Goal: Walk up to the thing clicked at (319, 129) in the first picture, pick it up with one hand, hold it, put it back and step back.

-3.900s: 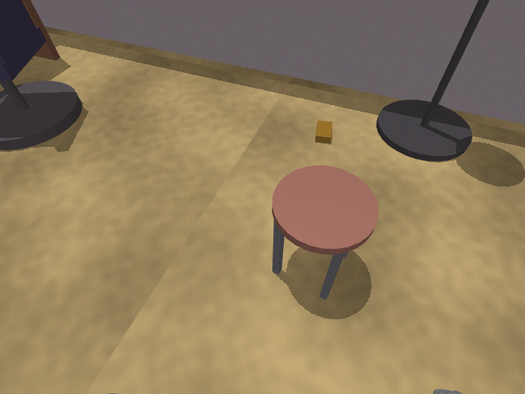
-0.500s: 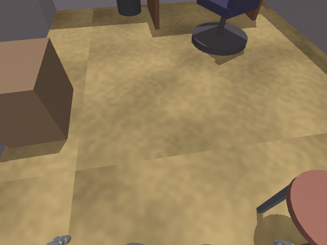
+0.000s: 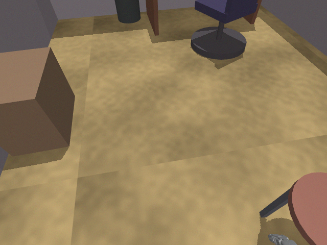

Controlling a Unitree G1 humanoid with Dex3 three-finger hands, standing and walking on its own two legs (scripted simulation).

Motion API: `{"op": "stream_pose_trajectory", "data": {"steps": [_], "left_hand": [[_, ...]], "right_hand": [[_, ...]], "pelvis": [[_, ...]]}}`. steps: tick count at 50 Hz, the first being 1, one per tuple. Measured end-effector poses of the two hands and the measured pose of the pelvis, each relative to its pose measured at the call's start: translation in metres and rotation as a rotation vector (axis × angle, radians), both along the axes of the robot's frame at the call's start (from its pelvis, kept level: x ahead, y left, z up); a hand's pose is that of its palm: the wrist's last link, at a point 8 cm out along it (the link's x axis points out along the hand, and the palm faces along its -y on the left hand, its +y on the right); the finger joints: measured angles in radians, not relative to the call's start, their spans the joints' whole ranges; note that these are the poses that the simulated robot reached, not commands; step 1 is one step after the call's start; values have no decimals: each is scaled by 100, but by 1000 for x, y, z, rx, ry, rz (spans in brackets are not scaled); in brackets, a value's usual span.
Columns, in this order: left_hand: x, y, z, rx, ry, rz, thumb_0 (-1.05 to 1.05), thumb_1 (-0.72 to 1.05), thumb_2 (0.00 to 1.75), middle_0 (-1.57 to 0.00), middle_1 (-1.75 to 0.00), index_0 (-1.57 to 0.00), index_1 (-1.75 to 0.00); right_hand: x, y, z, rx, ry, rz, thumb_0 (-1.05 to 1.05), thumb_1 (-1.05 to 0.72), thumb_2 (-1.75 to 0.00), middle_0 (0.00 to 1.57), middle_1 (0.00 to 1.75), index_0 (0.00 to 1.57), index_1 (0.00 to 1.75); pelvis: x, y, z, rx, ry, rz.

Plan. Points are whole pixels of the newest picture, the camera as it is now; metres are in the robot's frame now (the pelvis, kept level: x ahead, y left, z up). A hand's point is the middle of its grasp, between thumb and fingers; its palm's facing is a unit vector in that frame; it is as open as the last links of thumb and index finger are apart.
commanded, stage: stand
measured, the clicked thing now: out of the picture +0.60 -1.47 -0.76
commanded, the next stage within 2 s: none
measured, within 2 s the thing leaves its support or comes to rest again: neither
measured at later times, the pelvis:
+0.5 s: pelvis +0.00 -0.01 +0.00, yaw -1 degrees
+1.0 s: pelvis +0.00 -0.01 +0.00, yaw -1 degrees
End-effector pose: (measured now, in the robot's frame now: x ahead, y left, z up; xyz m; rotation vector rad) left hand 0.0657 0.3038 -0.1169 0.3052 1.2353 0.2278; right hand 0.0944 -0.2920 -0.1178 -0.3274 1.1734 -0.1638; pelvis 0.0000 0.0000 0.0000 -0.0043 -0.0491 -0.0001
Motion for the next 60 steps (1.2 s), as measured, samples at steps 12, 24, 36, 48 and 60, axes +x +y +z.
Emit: {"op": "stream_pose_trajectory", "data": {"steps": [12,24,36,48,60], "left_hand": [[0,-6,2,2,-10,-15,0,90,90,-21,-30,-20,-30],[-4,-11,-2,-6,18,-25,0,90,90,-21,-30,-20,-30],[4,-13,0,-3,11,-26,0,90,90,-21,-30,-20,-30],[8,-14,3,1,-8,-25,0,90,90,-21,-30,-20,-30],[3,-14,1,-1,13,-25,0,90,90,-21,-30,-20,-30]], "right_hand": [[-21,-9,-1,-2,34,-27,0,-90,-90,20,30,20,30],[-48,-17,-3,-13,99,-57,0,-90,-90,20,30,20,30],[-40,-15,-5,-5,88,-49,0,-90,-90,20,30,20,30],[-25,-16,-3,-3,45,-31,0,-90,-90,20,30,20,30],[-31,-19,-3,-8,67,-42,0,-90,-90,20,30,20,30]], "pelvis": [[-5,-5,1,2,-6,-7],[-4,-8,1,3,5,-11],[-1,-9,1,5,6,-13],[1,-11,1,5,2,-16],[2,-12,1,3,6,-19]]}}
